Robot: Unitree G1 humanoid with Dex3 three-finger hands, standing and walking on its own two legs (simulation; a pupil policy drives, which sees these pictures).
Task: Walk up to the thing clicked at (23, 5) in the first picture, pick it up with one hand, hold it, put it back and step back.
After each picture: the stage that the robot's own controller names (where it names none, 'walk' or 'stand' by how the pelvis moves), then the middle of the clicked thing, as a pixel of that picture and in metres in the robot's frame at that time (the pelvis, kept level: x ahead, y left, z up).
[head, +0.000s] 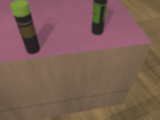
stand; (27, 29) +0.62 +0.28 +0.06
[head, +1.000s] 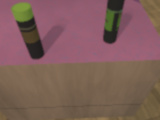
walk; (30, 34) +0.55 +0.26 +0.06
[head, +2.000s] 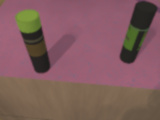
stand; (36, 45) +0.46 +0.19 +0.09
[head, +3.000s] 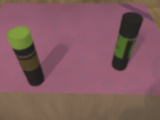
stand; (28, 60) +0.43 +0.22 +0.06
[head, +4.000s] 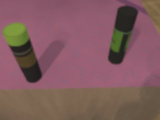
stand; (25, 56) +0.43 +0.23 +0.06
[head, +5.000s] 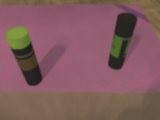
stand; (27, 59) +0.44 +0.23 +0.06
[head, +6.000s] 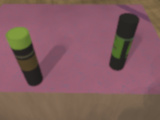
stand; (27, 60) +0.43 +0.22 +0.06
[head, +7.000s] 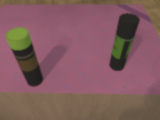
rise first; (27, 60) +0.43 +0.23 +0.06
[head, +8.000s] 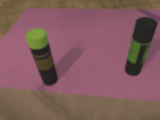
rise first; (44, 60) +0.44 +0.20 +0.06
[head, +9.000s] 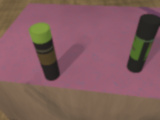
go down; (46, 55) +0.46 +0.19 +0.07
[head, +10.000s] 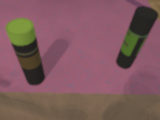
go down; (29, 57) +0.42 +0.17 +0.09
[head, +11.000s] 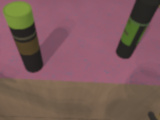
close in; (27, 42) +0.45 +0.17 +0.10
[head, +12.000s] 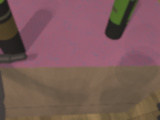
close; (2, 25) +0.47 +0.20 +0.14
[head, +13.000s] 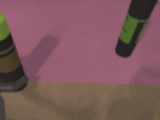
lift; (5, 58) +0.38 +0.23 +0.12
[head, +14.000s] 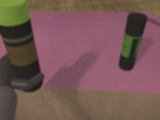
lift; (22, 51) +0.32 +0.17 +0.24
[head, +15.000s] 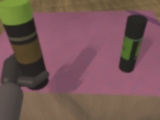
hold; (27, 49) +0.34 +0.16 +0.23
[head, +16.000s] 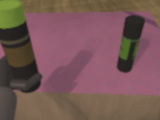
hold; (19, 52) +0.33 +0.18 +0.23
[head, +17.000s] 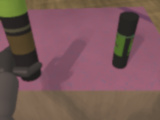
crouch; (21, 42) +0.39 +0.18 +0.21
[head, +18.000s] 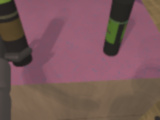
lower; (11, 29) +0.48 +0.19 +0.16
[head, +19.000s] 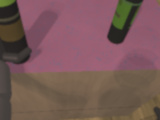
lower; (10, 28) +0.47 +0.19 +0.14
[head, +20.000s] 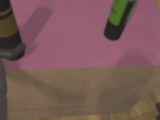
lower; (3, 23) +0.49 +0.19 +0.14
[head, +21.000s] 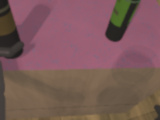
lower; (1, 21) +0.49 +0.20 +0.14
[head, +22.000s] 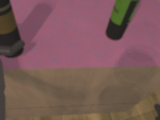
rest; (2, 20) +0.49 +0.20 +0.14
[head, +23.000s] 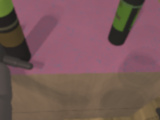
withdraw; (9, 33) +0.46 +0.19 +0.13
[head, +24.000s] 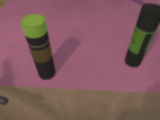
sink last; (41, 51) +0.44 +0.17 +0.10
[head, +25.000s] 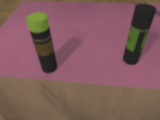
stand; (44, 46) +0.48 +0.19 +0.10
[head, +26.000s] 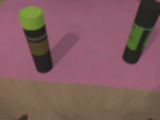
stand; (38, 44) +0.46 +0.18 +0.11
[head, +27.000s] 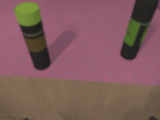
stand; (35, 40) +0.47 +0.19 +0.12
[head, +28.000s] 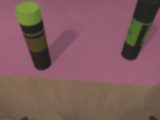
stand; (36, 40) +0.46 +0.19 +0.12
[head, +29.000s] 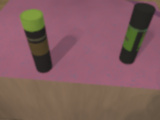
stand; (39, 45) +0.47 +0.19 +0.10
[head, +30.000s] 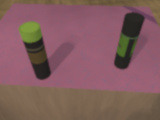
walk; (37, 54) +0.47 +0.20 +0.06
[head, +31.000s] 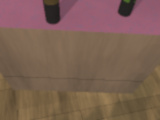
walk; out of the picture +0.68 +0.17 +0.09
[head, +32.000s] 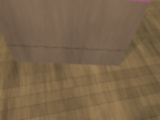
walk; out of the picture +1.01 +0.23 +0.07
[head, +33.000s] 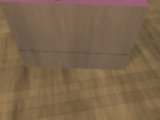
stand; out of the picture +1.08 +0.21 +0.07
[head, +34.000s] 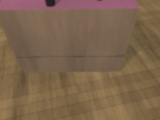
stand; out of the picture +1.09 +0.24 +0.06
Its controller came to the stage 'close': yes
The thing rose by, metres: 0.20
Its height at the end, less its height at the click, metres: +0.00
